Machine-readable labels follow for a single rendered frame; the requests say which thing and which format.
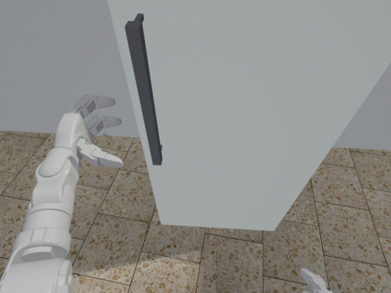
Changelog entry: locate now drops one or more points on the fridge door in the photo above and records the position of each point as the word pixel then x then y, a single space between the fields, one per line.
pixel 250 96

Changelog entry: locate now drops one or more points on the robot right hand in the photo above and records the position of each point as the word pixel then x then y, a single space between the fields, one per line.
pixel 316 283

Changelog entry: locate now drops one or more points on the robot left hand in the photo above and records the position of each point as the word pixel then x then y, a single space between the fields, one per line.
pixel 72 129

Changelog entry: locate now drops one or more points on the left robot forearm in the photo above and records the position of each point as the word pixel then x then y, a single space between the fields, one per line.
pixel 45 233

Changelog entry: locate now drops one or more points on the robot left upper arm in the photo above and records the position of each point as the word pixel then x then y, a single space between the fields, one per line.
pixel 45 276

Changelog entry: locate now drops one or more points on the handle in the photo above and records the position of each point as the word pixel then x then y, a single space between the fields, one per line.
pixel 136 42

